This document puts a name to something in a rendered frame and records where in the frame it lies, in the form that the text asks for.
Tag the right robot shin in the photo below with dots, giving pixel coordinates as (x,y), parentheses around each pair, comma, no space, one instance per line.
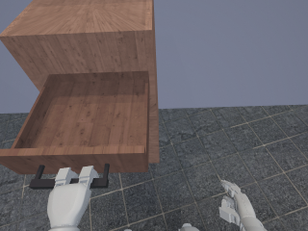
(187,224)

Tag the right robot hand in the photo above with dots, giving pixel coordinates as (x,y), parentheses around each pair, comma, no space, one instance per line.
(234,210)

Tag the left robot hand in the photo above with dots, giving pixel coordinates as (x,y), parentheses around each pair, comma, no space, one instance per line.
(68,202)

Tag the cabinet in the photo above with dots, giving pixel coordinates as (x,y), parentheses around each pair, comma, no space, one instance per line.
(88,36)

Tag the robot right forearm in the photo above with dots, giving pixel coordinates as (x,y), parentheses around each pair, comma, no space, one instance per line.
(251,224)

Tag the drawer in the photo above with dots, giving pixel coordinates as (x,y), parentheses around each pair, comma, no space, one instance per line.
(82,120)

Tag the handle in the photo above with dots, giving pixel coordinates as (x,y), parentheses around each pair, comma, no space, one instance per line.
(49,184)

